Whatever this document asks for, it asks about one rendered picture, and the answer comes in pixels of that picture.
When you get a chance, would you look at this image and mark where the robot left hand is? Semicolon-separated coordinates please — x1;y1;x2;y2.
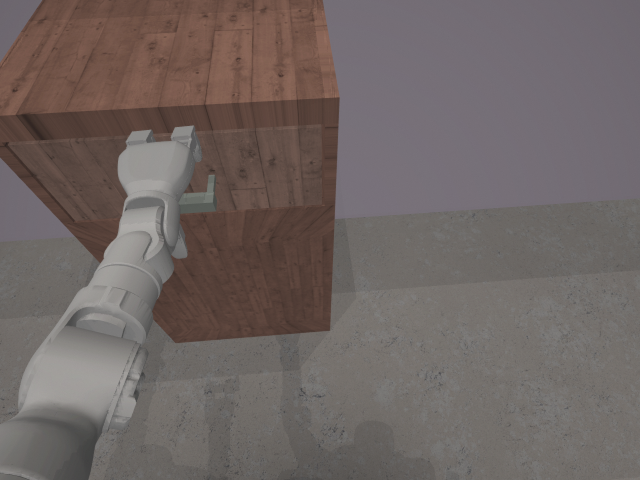
118;125;202;259

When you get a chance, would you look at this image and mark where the cabinet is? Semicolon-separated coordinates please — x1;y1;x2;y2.
0;0;340;343

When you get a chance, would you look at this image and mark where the drawer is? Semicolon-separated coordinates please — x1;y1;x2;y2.
8;124;322;221

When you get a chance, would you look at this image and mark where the robot left upper arm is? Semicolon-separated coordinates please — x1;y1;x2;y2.
0;325;149;480

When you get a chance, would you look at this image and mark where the handle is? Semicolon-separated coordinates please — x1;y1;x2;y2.
178;175;217;214

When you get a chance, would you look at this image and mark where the left robot forearm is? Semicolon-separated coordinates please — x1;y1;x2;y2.
18;190;181;412

